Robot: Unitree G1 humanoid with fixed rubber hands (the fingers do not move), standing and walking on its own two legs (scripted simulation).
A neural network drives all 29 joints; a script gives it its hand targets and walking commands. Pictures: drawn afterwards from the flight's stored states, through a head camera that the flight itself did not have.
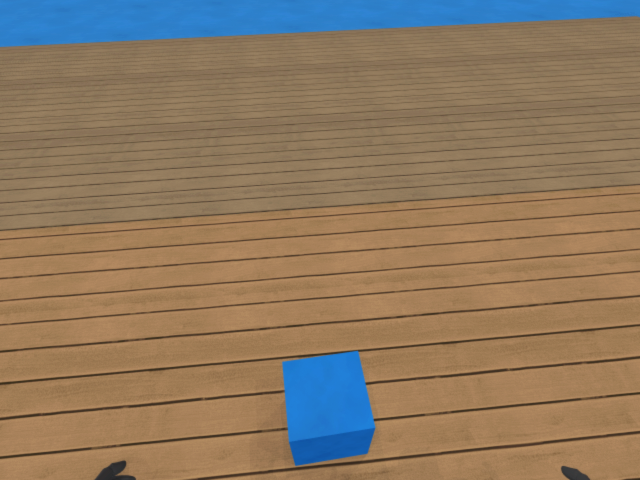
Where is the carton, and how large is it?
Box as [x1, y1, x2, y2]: [282, 351, 374, 465]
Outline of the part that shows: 357,351 282,362 288,436 295,465 367,453 374,430 374,423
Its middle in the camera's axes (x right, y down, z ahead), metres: +0.02 +0.49 +1.09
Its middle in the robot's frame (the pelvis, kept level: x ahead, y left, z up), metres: +0.42 +0.02 -0.66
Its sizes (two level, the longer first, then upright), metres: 0.210 0.200 0.250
